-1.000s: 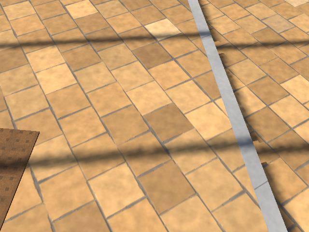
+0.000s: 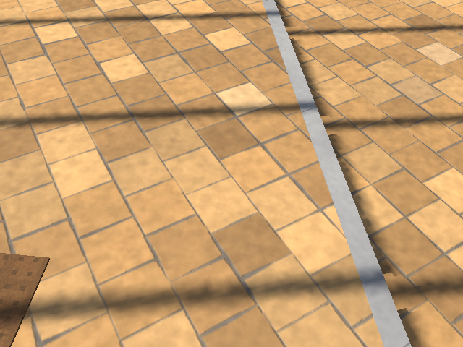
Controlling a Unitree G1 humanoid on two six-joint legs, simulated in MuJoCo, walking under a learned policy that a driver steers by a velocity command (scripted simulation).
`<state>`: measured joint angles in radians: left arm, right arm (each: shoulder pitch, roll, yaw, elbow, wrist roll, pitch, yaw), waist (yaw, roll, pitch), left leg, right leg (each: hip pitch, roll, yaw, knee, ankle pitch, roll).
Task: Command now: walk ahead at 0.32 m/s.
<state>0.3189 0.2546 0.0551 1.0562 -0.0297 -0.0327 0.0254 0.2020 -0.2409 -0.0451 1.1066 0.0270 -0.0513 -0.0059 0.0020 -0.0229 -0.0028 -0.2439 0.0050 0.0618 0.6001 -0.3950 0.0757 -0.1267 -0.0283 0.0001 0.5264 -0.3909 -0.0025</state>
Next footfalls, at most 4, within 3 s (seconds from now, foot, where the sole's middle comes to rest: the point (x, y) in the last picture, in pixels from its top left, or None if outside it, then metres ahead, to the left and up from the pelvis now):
0.48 right None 0.41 -0.13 -0.77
1.04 left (200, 288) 0.72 0.11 -0.77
1.44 right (272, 266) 0.80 -0.12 -0.77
2.28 right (260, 212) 1.03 -0.09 -0.77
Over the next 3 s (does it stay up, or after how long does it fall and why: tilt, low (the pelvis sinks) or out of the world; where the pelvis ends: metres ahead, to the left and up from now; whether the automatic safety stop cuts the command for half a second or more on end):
stays up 0.94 0.02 0.01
